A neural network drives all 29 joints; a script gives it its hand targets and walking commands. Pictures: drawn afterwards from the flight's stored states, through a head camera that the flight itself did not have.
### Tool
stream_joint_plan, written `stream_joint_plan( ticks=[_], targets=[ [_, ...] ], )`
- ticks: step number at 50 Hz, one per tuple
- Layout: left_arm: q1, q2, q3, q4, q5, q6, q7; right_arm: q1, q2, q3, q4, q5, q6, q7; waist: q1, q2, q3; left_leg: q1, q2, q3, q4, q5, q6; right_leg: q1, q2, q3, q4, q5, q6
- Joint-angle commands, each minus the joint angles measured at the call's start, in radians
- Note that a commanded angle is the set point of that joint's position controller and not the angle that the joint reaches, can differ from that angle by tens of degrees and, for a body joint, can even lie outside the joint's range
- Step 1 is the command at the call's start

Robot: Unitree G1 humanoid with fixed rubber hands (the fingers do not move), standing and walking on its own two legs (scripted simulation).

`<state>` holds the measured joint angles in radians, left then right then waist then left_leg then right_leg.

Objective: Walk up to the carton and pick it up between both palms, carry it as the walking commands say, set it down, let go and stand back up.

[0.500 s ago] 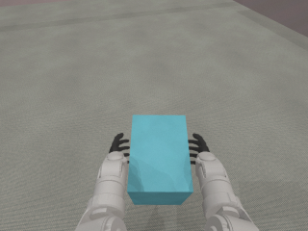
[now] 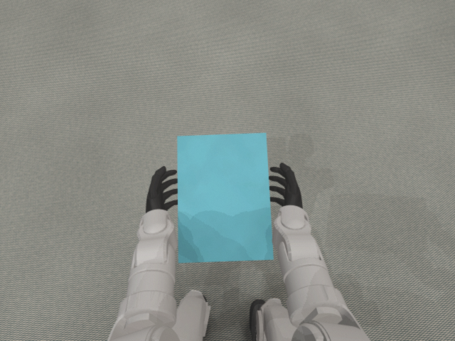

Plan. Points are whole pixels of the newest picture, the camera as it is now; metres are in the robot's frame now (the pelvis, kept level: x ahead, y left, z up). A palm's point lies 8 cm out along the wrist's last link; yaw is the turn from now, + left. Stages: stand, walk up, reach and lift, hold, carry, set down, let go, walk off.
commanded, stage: set down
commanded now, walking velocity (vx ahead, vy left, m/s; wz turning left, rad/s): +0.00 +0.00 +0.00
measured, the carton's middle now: (224, 199) +0.40 +0.07 -0.14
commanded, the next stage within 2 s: none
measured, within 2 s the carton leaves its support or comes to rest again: neither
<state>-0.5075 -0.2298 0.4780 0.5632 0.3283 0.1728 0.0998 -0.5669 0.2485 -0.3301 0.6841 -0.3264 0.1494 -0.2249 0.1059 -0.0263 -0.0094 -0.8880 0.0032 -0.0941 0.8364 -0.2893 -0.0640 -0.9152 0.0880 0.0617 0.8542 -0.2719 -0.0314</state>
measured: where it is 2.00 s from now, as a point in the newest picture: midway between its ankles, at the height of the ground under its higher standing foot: (225, 339)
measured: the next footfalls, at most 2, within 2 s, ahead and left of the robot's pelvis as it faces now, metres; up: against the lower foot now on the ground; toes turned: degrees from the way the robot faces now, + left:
none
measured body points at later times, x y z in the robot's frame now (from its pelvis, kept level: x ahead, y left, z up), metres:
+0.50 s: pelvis -0.01 +0.04 -0.08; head +0.18 +0.05 +0.33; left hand +0.37 +0.20 -0.15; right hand +0.41 -0.05 -0.16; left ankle +0.06 +0.16 -0.69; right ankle +0.07 -0.09 -0.69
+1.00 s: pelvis -0.03 +0.02 -0.16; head +0.20 +0.02 +0.23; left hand +0.40 +0.19 -0.23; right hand +0.44 -0.05 -0.24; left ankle +0.06 +0.16 -0.69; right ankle +0.07 -0.09 -0.69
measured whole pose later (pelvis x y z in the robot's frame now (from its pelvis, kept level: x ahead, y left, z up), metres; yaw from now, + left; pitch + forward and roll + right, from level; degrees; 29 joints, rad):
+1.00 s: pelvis -0.03 +0.02 -0.16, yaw +0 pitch +36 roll +2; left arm -0.80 -0.20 0.51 0.62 0.25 0.21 0.22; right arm -0.92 0.10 -0.31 0.85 -0.25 0.20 -0.25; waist 0.08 -0.05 -0.12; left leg -1.66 -0.05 -0.05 1.55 -0.52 -0.06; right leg -1.70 0.10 0.08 1.56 -0.49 0.01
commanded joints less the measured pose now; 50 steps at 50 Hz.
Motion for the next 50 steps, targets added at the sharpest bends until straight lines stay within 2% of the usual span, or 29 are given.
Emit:
stream_joint_plan(
  ticks=[1,14,29,38,50],
  targets=[
    [-0.536,-0.802,-0.554,0.061,-0.093,-0.055,-0.247,-0.494,0.914,0.533,0.071,0.085,-0.06,0.246,0.033,-0.032,-0.705,0.119,-0.14,0.083,0.02,0.174,0.044,0.407,0.041,0.069,-0.059,0.198,0.055],
    [-0.585,-0.885,-0.614,0.068,-0.124,-0.049,-0.187,-0.555,0.853,0.516,0.1,0.105,-0.067,0.274,0.0,0.005,-0.83,0.07,-0.147,0.069,0.177,0.185,0.005,0.074,0.096,-0.012,0.159,0.113,0.042],
    [-0.712,-0.9,-0.609,0.092,-0.148,-0.032,-0.127,-0.69,0.816,0.492,0.138,0.147,-0.049,0.284,-0.015,0.002,-0.91,-0.075,-0.17,0.081,0.352,0.103,-0.004,-0.171,0.124,-0.043,0.364,0.009,0.041],
    [-0.825,-0.88,-0.572,0.107,-0.158,-0.009,-0.128,-0.795,0.823,0.475,0.16,0.158,-0.023,0.267,-0.001,-0.02,-0.95,-0.196,-0.181,0.107,0.457,0.045,0.002,-0.241,0.131,-0.049,0.46,-0.035,0.046],
    [-0.941,-0.841,-0.509,0.128,-0.173,0.022,-0.165,-0.919,0.847,0.457,0.174,0.159,0.012,0.236,0.025,-0.063,-1.011,-0.376,-0.191,0.148,0.586,0.022,0.009,-0.256,0.13,-0.044,0.552,-0.025,0.059]
  ],
)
